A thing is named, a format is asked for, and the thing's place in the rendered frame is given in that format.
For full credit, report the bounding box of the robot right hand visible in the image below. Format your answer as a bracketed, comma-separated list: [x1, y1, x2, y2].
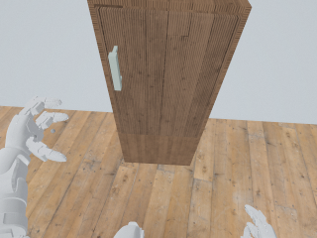
[240, 204, 277, 238]

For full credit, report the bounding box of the cupboard door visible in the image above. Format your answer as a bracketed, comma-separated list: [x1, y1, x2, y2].
[94, 6, 243, 138]

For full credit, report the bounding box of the robot left thigh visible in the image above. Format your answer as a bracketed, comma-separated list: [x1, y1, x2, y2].
[114, 225, 145, 238]

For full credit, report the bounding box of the handle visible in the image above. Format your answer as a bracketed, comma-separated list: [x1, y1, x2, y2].
[108, 46, 122, 91]

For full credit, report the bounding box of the robot left shin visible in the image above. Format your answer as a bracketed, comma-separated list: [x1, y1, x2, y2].
[128, 221, 139, 226]

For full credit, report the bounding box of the left robot forearm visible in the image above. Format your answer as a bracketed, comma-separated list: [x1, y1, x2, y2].
[0, 147, 31, 238]

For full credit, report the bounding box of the robot left hand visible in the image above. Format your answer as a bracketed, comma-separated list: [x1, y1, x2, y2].
[5, 95, 69, 162]

